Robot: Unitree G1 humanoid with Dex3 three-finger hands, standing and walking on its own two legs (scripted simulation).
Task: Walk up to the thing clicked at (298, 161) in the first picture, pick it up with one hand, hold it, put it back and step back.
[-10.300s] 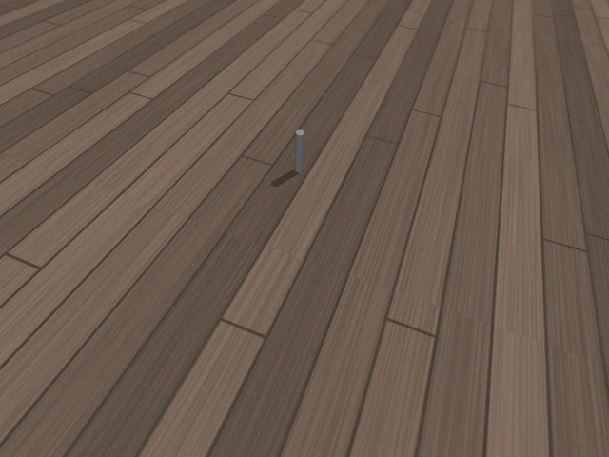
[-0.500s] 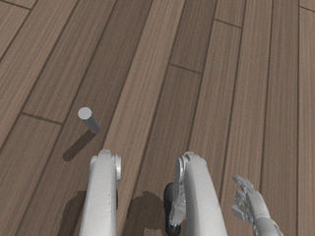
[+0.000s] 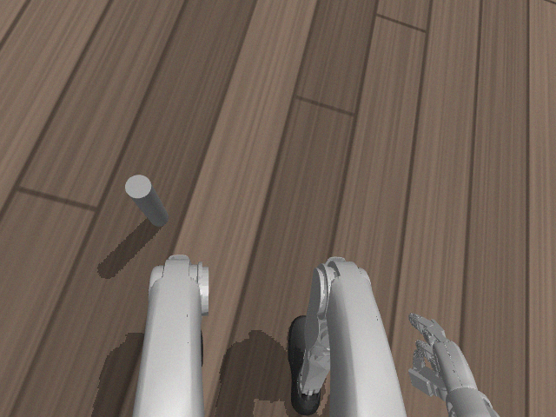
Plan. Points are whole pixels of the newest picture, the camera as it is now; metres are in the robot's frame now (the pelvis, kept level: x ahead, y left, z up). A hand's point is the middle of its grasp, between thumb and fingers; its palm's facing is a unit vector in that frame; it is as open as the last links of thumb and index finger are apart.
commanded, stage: go down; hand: left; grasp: from the side
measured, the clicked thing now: (150, 204) +0.45 +0.23 -0.31
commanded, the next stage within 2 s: approach in 0.44 s
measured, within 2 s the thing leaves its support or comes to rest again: neither
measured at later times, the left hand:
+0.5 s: hand out of the picture +0.36 +0.42 -0.02, palm faces +0.19 -0.97 -0.12, open 17.4 cm
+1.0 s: hand (42, 204) +0.39 +0.36 -0.17, palm faces +0.15 -0.99 +0.03, open 17.6 cm
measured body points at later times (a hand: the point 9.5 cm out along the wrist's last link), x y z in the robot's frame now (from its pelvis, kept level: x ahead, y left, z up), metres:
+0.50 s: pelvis +0.00 +0.00 -0.02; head +0.20 +0.07 +0.37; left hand +0.35 +0.47 -0.01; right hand +0.16 -0.27 -0.12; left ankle +0.08 +0.13 -0.39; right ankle +0.09 -0.13 -0.39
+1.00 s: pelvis -0.01 +0.00 -0.10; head +0.22 +0.11 +0.27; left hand +0.38 +0.42 -0.17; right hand +0.15 -0.27 -0.17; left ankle +0.08 +0.13 -0.39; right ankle +0.09 -0.13 -0.39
